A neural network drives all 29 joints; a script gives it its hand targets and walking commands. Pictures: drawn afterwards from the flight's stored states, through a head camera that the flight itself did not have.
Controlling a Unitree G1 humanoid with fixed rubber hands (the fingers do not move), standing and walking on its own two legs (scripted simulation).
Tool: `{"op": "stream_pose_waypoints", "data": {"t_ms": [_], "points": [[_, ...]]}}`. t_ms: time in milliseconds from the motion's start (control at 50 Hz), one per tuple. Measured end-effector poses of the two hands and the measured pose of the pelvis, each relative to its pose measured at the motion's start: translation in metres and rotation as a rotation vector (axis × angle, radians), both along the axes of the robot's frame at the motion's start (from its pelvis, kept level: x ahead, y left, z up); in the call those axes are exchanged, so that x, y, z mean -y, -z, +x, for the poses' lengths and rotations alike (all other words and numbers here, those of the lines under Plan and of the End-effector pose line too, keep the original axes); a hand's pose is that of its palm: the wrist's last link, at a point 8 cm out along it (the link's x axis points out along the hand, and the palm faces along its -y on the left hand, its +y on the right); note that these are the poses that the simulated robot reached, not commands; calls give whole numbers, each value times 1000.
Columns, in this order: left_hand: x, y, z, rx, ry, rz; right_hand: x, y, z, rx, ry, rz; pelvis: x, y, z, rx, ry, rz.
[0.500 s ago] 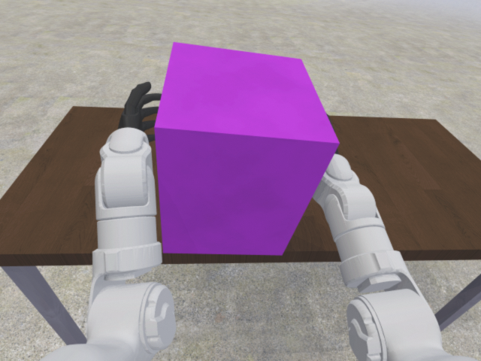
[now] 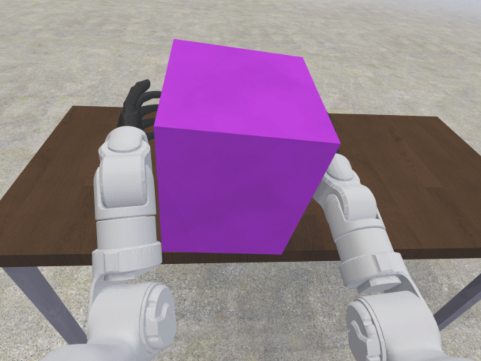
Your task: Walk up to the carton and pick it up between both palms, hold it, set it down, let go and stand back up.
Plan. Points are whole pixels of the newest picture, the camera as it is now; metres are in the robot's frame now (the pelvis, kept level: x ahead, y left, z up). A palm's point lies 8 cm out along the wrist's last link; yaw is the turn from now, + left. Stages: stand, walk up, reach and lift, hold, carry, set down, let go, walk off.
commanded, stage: hold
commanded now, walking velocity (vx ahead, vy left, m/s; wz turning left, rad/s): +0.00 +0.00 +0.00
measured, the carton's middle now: (231, 155) +0.37 +0.01 +0.19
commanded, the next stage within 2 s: none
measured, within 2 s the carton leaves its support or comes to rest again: neither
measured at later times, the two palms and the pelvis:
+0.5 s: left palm (134, 140) +0.36 +0.15 +0.23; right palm (323, 160) +0.36 -0.14 +0.20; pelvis +0.00 +0.00 +0.00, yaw +0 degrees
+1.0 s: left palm (131, 140) +0.36 +0.15 +0.23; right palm (322, 158) +0.36 -0.14 +0.20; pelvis +0.00 +0.00 +0.00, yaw +1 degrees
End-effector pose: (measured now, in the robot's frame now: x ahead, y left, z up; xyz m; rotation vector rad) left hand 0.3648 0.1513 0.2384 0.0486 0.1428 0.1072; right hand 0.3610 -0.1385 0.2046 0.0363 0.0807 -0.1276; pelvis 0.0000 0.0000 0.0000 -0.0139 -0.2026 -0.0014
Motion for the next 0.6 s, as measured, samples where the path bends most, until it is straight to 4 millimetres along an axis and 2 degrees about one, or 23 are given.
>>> {"op": "stream_pose_waypoints", "data": {"t_ms": [340, 480, 600], "points": [[-2, 16, -6, -10, 1, -3, -2, 9, -5, -10, -5, -6, 2, 1, 0, 9, -8, -2], [0, 11, -4, -10, 8, 5, 0, 9, -5, -9, 3, 11, 1, 1, -2, -3, -6, -2], [1, 1, -4, 15, 6, 10, 1, 0, -4, 14, 3, 3, 0, 0, -3, -5, -1, -1]]}}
